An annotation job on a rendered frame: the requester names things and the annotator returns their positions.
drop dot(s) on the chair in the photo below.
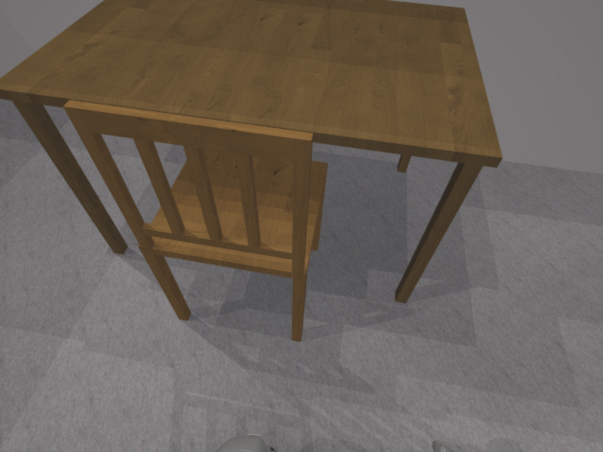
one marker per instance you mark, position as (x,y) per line
(248,197)

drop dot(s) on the table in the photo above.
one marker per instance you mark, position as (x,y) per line
(379,75)

